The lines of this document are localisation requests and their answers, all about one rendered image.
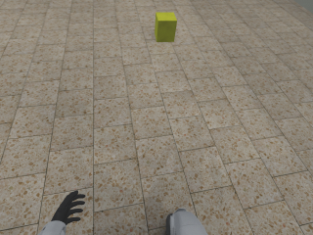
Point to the left robot hand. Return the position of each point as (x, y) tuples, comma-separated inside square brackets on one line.
[(64, 210)]

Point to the right robot thigh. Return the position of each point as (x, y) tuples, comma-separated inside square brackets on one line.
[(185, 223)]

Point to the carton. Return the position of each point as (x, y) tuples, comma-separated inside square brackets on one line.
[(165, 26)]

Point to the robot left forearm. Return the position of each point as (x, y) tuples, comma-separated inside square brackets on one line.
[(54, 227)]

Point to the right robot shin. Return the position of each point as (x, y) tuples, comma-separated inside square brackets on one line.
[(181, 210)]

